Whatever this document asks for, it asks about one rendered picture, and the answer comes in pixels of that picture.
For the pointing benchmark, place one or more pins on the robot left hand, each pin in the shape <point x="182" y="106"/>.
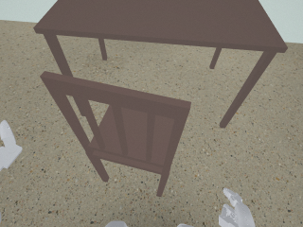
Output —
<point x="10" y="151"/>

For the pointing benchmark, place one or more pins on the table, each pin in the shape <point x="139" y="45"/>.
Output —
<point x="230" y="24"/>

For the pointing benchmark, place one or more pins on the chair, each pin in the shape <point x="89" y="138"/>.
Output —
<point x="139" y="129"/>

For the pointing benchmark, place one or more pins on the robot right hand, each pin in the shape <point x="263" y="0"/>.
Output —
<point x="240" y="216"/>

